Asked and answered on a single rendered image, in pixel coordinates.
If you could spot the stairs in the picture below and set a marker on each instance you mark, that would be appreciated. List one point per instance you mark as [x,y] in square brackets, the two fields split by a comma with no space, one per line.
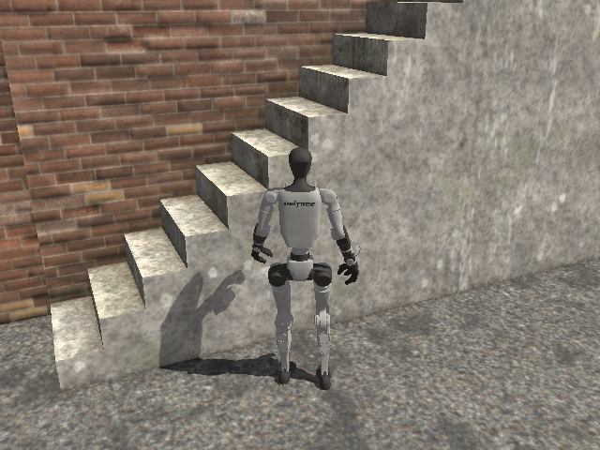
[462,139]

